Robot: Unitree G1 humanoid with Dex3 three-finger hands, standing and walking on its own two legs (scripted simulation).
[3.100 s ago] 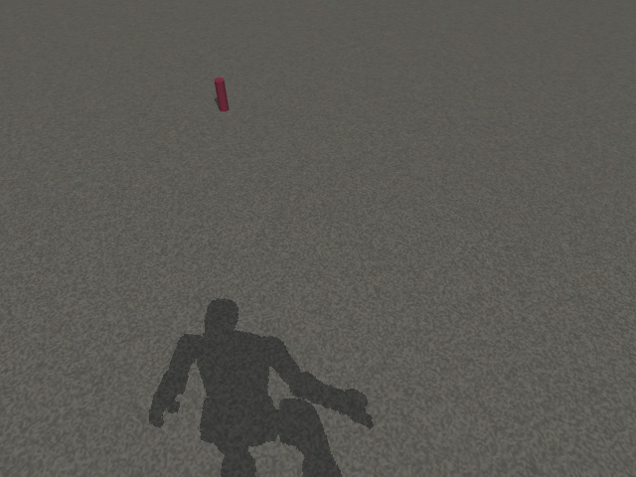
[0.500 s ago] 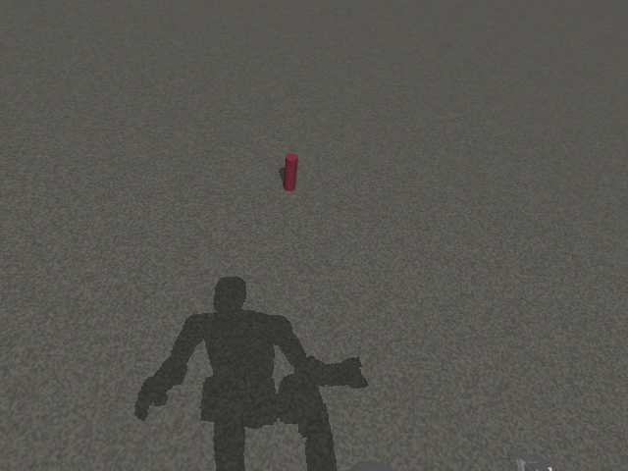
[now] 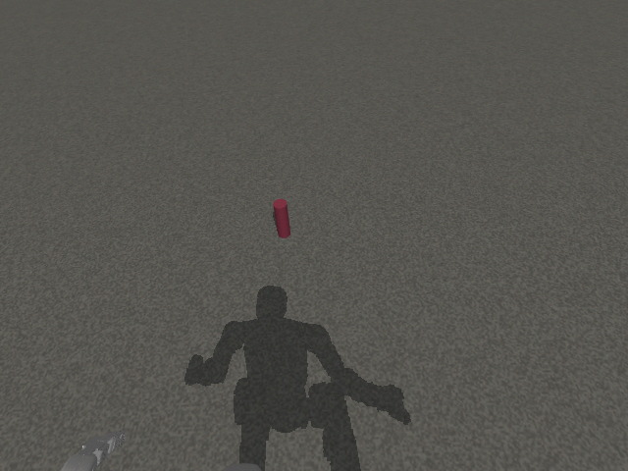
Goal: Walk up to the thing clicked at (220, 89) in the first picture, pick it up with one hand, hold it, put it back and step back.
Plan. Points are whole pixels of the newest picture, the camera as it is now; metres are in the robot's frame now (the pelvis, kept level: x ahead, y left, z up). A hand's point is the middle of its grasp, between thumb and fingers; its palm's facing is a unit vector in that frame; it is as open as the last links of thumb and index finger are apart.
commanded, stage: walk up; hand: left
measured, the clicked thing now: (282, 219) +1.12 +0.17 -0.68
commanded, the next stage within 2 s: none
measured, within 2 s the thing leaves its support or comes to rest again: neither
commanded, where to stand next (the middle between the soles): +0.82 +0.02 m, yaw +3 degrees
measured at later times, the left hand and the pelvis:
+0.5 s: hand (124, 422) +0.22 +0.31 -0.16, palm faces -0.01 -0.95 -0.31, open 7.4 cm; pelvis +0.20 +0.04 +0.00, yaw +2 degrees
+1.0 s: hand (193, 271) +0.47 +0.24 -0.11, palm faces +0.03 -0.91 -0.41, open 7.4 cm; pelvis +0.40 -0.03 +0.00, yaw +1 degrees
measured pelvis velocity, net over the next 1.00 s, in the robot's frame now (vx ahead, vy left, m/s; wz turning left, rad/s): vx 0.40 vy -0.03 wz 0.02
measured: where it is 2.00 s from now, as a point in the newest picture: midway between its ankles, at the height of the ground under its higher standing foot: (330, 325)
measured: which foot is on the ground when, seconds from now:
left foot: up 0.00-0.32, down 0.34-0.88, up 0.90-1.00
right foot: down 0.00-0.38, up 0.40-0.84, down 0.86-1.00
